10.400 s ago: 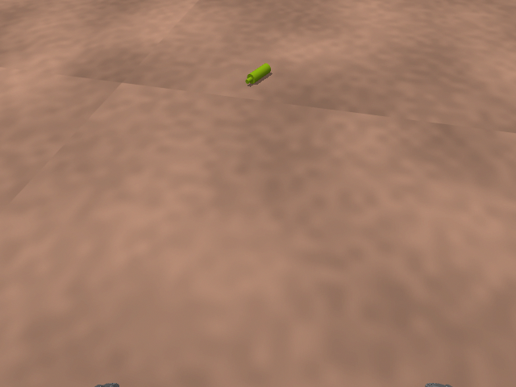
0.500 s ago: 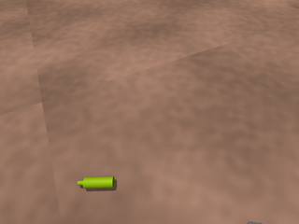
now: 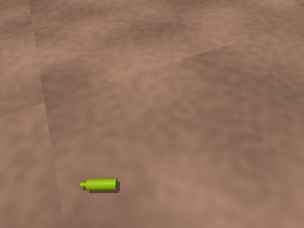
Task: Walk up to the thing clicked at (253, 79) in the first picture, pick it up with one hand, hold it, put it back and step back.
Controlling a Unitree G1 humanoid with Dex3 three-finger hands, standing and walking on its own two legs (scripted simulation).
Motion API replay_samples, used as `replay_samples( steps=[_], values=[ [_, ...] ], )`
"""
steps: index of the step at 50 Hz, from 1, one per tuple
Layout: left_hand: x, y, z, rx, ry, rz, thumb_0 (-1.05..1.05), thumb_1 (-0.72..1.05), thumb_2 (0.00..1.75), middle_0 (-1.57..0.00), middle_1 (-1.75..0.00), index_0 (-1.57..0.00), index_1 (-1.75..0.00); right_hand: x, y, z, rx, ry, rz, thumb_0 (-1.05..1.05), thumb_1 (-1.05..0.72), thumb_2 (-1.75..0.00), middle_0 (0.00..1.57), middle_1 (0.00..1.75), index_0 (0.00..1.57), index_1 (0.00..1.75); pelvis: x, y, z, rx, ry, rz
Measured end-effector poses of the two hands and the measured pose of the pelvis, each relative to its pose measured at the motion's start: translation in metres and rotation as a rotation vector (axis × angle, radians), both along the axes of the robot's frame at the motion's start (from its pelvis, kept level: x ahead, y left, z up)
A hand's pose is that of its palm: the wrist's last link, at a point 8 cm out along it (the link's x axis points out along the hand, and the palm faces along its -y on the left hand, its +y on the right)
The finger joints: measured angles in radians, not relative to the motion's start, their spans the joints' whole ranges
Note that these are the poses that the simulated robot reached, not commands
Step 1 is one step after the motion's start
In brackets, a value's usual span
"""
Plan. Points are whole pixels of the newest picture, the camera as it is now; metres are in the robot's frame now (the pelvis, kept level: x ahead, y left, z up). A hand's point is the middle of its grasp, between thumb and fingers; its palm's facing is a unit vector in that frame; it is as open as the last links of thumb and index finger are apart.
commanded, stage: stand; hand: left
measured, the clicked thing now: (98, 184) +0.45 +0.38 -0.75
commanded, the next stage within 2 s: walk up in 0.34 s
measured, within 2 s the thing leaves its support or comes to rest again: neither
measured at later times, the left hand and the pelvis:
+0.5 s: hand out of the picture +0.06 +0.28 -0.16, palm faces +0.01 -0.92 -0.39, open 7.4 cm; pelvis +0.01 +0.02 -0.01, yaw +0 degrees
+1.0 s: hand (46, 220) +0.16 +0.35 -0.17, palm faces -0.08 -0.93 -0.36, open 7.4 cm; pelvis +0.06 +0.09 -0.01, yaw -3 degrees
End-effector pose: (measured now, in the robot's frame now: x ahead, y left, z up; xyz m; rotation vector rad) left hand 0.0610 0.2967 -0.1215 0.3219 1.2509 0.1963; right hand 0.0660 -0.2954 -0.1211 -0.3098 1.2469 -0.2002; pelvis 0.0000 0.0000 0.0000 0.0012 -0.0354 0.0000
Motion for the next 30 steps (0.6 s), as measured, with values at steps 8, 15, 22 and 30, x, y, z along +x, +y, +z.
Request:
replay_samples(
  steps=[8, 15, 22, 30],
  values=[
    [-0.001, 0.000, 0.000, 0.003, 0.000, 0.001, 0.00, 0.91, 0.90, -0.20, -0.30, -0.20, -0.30, 0.001, 0.000, 0.000, 0.001, -0.003, 0.001, 0.00, -0.91, -0.90, 0.21, 0.30, 0.20, 0.30, 0.000, -0.001, 0.000, -0.001, -0.001, 0.002],
    [0.002, -0.001, 0.000, 0.002, -0.010, -0.002, 0.00, 0.91, 0.90, -0.20, -0.30, -0.20, -0.30, 0.003, -0.001, 0.001, -0.001, -0.008, 0.004, 0.00, -0.91, -0.90, 0.21, 0.30, 0.20, 0.30, 0.000, -0.001, 0.000, -0.002, -0.001, 0.004],
    [-0.001, 0.010, 0.001, 0.023, -0.043, 0.007, 0.00, 0.91, 0.90, -0.20, -0.30, -0.20, -0.30, 0.006, -0.006, -0.002, -0.013, -0.009, 0.014, 0.00, -0.91, -0.90, 0.21, 0.30, 0.20, 0.30, 0.004, 0.007, -0.006, -0.021, -0.004, 0.000],
    [-0.018, 0.074, -0.006, 0.069, 0.019, 0.041, 0.00, 0.90, 0.90, -0.20, -0.30, -0.21, -0.30, 0.020, 0.019, 0.002, -0.061, 0.005, 0.035, 0.00, -0.91, -0.90, 0.20, 0.30, 0.20, 0.30, 0.020, 0.050, -0.016, -0.045, -0.004, 0.005]
  ],
)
